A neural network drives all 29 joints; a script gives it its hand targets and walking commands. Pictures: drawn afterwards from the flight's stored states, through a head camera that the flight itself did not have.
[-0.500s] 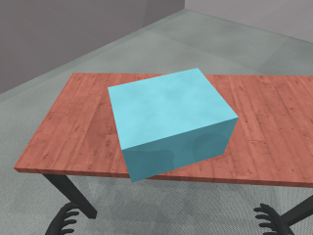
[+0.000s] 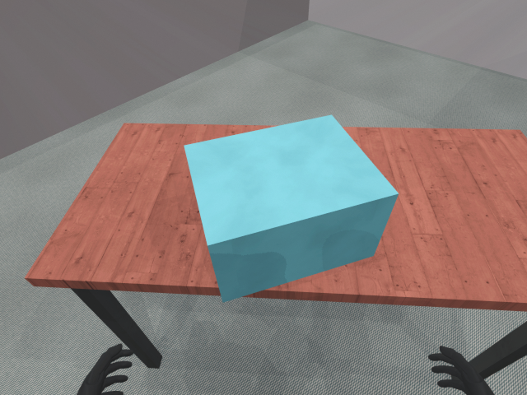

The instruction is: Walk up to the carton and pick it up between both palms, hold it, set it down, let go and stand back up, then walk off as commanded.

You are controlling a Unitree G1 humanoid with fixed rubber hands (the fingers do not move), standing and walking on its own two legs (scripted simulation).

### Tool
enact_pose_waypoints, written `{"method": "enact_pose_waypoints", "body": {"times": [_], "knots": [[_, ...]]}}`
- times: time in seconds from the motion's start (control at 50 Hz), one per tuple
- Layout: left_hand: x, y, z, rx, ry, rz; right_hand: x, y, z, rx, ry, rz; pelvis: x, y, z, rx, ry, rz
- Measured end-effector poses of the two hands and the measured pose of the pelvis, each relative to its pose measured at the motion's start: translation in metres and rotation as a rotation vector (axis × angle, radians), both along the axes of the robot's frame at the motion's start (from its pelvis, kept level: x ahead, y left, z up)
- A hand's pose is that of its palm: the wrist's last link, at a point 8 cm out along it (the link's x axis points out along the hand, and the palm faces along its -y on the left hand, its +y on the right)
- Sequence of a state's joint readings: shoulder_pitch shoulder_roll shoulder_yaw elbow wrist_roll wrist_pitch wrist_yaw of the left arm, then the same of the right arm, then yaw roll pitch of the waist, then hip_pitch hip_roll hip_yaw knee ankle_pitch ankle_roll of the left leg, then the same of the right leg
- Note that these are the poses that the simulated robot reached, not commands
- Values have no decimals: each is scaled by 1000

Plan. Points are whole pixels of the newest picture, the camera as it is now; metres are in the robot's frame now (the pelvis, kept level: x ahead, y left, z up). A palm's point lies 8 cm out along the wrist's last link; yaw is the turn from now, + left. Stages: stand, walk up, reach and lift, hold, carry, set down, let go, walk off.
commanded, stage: stand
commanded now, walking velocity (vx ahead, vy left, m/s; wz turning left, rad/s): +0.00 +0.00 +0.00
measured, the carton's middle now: (281, 202) +0.45 -0.01 +0.02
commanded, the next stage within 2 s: walk up in 0.16 s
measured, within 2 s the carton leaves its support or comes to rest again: neither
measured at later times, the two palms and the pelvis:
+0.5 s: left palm out of the picture +0.12 +0.31 -0.07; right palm out of the picture +0.12 -0.28 -0.08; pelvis +0.00 +0.01 +0.00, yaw +0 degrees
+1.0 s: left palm out of the picture +0.10 +0.32 -0.07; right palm out of the picture +0.13 -0.28 -0.08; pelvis +0.01 +0.01 +0.00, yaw +0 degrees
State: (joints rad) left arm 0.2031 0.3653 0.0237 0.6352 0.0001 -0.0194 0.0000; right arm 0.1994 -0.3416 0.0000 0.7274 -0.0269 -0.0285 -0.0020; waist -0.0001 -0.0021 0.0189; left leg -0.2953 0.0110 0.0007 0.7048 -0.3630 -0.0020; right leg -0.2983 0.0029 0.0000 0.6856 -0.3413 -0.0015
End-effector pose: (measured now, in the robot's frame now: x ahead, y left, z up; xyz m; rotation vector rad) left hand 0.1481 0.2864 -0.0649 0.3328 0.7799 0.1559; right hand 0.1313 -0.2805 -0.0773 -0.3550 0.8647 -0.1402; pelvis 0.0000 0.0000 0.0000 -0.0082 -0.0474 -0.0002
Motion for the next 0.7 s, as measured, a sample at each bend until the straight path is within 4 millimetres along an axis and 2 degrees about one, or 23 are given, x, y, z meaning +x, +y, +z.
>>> {"method": "enact_pose_waypoints", "body": {"times": [0.38,0.58,0.7], "knots": [[-12,6,-4,-1,32,8,-11,1,0,-2,29,-5,-5,3,3,-5,-3,-1],[-38,36,-9,49,119,13,-8,3,1,-27,82,31,1,13,3,-11,9,4],[-41,35,-11,55,153,9,-2,-1,0,-25,98,27,9,10,4,-13,22,0]]}}
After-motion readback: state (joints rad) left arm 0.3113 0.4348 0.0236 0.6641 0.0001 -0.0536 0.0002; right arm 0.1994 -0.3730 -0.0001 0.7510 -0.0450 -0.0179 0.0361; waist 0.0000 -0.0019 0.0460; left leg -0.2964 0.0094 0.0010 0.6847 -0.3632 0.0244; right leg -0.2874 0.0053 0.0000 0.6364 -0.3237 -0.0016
